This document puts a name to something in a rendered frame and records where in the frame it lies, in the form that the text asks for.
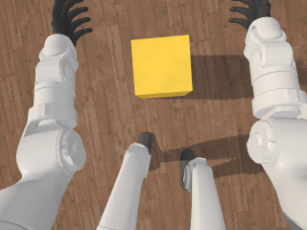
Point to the left robot upper arm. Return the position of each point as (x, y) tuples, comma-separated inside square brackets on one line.
[(47, 161)]

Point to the left robot hand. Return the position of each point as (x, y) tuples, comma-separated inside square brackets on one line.
[(62, 23)]

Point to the carton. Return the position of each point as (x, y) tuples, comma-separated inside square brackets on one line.
[(161, 66)]

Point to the robot right shin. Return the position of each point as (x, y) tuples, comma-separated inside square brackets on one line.
[(198, 160)]

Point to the robot right foot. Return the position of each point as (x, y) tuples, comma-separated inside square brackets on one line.
[(186, 156)]

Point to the right robot hand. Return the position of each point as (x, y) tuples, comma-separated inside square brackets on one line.
[(257, 9)]

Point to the right robot upper arm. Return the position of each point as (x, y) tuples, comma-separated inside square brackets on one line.
[(280, 146)]

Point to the left robot forearm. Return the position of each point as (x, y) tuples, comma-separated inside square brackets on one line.
[(55, 88)]

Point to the right robot forearm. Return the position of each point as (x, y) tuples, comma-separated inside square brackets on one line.
[(273, 74)]

